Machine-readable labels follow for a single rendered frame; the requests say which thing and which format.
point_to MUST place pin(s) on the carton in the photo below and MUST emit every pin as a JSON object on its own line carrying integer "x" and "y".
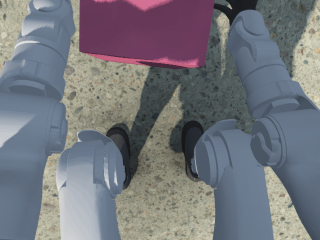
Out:
{"x": 170, "y": 34}

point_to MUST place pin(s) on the left robot foot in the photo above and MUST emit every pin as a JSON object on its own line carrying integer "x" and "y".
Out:
{"x": 120, "y": 138}

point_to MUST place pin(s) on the right robot forearm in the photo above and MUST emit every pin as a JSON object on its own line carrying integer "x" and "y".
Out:
{"x": 262, "y": 72}

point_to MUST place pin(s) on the right robot hand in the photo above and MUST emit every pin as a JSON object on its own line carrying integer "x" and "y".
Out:
{"x": 237, "y": 7}

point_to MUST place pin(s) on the left robot forearm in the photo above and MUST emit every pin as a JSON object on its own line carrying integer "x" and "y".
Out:
{"x": 41, "y": 52}

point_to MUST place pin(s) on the robot right upper arm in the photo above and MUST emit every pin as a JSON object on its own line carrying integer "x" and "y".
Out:
{"x": 289, "y": 143}

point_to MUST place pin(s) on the right robot thigh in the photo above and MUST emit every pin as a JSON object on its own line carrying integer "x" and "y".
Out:
{"x": 242, "y": 208}

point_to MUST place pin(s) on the robot left upper arm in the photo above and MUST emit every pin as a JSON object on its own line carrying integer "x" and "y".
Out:
{"x": 32, "y": 128}

